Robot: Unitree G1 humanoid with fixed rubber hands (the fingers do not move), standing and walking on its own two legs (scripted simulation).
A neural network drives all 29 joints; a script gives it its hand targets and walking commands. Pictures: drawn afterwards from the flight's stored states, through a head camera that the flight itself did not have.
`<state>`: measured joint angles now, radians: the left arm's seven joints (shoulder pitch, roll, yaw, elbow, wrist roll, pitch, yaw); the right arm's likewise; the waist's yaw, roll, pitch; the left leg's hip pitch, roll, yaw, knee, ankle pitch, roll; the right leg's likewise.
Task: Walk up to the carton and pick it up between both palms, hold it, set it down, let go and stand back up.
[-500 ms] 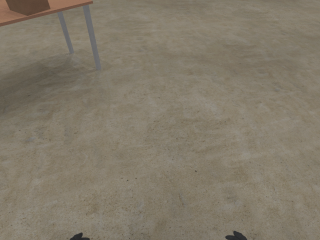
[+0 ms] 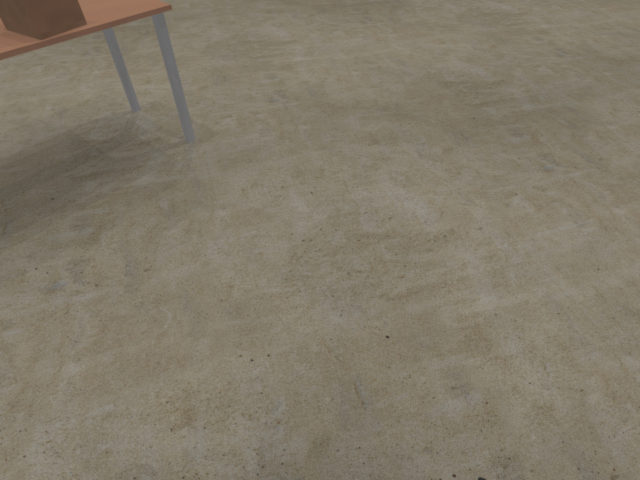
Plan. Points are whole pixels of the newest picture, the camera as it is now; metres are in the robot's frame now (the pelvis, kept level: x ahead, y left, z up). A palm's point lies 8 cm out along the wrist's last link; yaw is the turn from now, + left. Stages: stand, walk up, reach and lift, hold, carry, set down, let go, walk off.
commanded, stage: stand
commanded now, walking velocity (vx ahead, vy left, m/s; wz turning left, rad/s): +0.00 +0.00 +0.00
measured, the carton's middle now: out of the picture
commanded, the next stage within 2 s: none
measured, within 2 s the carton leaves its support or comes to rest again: neither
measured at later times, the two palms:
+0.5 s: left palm out of the picture +0.09 +0.25 -0.12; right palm out of the picture +0.12 -0.22 -0.11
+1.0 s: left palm out of the picture +0.11 +0.25 -0.12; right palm out of the picture +0.10 -0.25 -0.12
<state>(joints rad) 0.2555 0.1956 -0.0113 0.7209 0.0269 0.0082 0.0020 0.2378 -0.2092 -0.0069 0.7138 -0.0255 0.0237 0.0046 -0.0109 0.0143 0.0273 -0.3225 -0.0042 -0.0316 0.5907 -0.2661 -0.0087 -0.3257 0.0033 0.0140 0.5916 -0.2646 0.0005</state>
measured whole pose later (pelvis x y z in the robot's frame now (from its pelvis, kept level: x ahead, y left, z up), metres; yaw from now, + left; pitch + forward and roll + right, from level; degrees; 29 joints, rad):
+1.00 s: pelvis +0.04 +0.00 +0.01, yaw +0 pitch -1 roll +0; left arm 0.23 0.23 0.02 0.92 0.02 0.00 0.02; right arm 0.26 -0.20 -0.02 0.90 -0.01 0.00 -0.03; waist 0.00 0.00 0.02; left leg -0.19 0.01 -0.03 0.50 -0.29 -0.02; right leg -0.20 0.01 0.02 0.50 -0.29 -0.01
